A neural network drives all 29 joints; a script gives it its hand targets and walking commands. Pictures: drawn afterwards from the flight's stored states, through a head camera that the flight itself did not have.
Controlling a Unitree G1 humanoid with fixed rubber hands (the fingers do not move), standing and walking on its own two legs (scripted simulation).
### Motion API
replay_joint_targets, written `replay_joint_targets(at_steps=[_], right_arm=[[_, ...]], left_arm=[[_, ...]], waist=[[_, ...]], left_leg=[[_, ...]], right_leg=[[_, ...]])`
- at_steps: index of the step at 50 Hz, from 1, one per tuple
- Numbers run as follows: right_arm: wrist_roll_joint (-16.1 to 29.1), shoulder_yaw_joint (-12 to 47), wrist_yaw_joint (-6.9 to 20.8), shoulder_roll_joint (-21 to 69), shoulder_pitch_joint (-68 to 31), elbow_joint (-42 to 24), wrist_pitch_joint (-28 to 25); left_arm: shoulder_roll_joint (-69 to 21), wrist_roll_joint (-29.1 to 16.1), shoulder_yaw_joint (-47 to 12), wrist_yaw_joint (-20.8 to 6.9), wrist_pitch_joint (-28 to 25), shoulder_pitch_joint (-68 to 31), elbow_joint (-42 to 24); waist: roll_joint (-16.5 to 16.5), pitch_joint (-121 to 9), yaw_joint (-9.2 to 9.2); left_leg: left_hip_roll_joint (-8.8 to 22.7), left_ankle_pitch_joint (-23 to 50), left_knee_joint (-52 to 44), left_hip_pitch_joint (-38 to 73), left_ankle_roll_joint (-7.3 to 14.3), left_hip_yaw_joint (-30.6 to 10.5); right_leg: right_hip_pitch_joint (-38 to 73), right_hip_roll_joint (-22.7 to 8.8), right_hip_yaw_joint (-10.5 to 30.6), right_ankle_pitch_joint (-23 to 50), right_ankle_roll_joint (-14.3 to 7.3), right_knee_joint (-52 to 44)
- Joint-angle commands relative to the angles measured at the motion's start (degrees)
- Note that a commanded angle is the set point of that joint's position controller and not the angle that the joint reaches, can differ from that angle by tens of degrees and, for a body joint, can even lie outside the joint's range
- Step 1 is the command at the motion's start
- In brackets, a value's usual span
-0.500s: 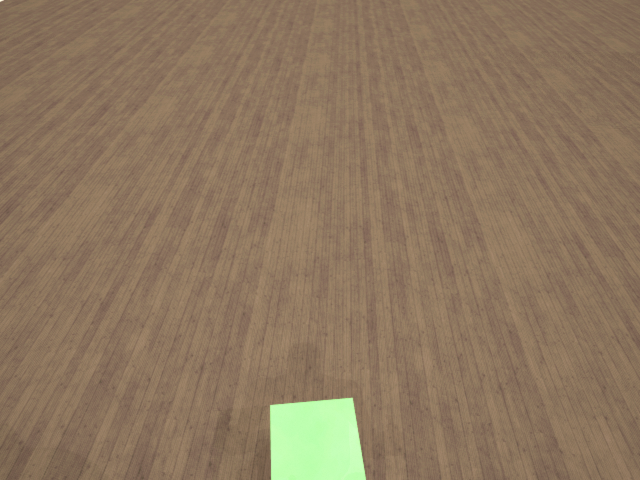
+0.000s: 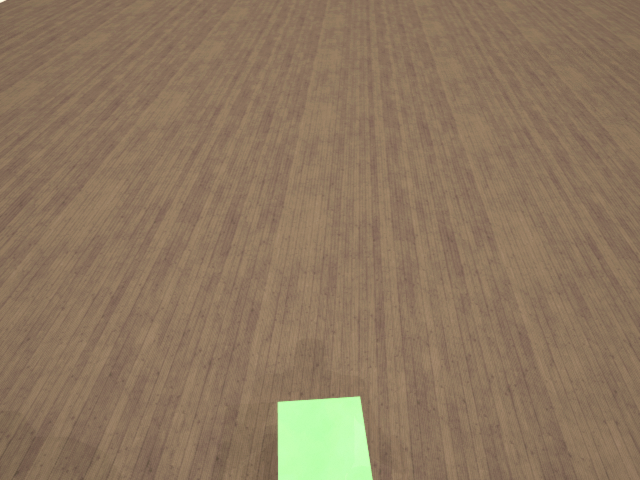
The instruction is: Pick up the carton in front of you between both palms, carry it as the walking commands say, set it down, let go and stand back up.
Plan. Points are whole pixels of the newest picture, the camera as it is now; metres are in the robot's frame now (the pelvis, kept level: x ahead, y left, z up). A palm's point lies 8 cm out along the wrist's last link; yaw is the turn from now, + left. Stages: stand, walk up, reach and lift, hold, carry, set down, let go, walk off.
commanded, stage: stand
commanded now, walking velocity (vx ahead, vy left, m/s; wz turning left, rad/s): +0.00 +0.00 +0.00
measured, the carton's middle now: (320, 457) +0.34 -0.01 -0.64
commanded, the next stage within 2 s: none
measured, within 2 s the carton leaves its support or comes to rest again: neither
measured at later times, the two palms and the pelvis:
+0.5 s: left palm out of the picture -0.07 +0.22 -0.14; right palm out of the picture -0.05 -0.23 -0.13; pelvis -0.02 +0.00 +0.01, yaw +1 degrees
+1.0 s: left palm out of the picture -0.11 +0.20 -0.14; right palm out of the picture -0.08 -0.22 -0.14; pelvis -0.04 -0.01 +0.01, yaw +1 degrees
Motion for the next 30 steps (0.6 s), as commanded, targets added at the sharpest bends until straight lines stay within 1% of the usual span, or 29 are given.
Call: replay_joint_targets(at_steps=[1,16,30], right_arm=[[0.0,-1.2,-0.2,-5.8,3.8,0.0,-0.3],[0.2,-0.3,-0.6,-2.8,5.0,8.2,0.2],[0.3,0.5,-0.8,-0.4,5.1,12.5,0.4]], left_arm=[[5.1,0.0,0.9,0.2,-0.2,4.0,0.3],[2.0,0.0,-0.2,0.4,0.4,4.9,8.2],[-0.5,0.0,-0.8,0.4,0.3,5.3,12.4]], waist=[[1.5,4.2,-0.06],[1.5,7.2,-0.03],[1.3,8.5,-0.03]], left_leg=[[6.2,27.3,-5.1,-1.3,1.4,-5.0],[6.2,23.3,-7.9,-1.0,1.0,-5.1],[5.9,19.2,-9.3,-1.6,0.6,-5.0]], right_leg=[[0.6,-3.6,2.7,19.1,-1.5,-3.5],[1.7,-3.8,2.5,16.9,-1.6,-6.2],[0.5,-3.8,2.6,14.5,-1.8,-7.4]])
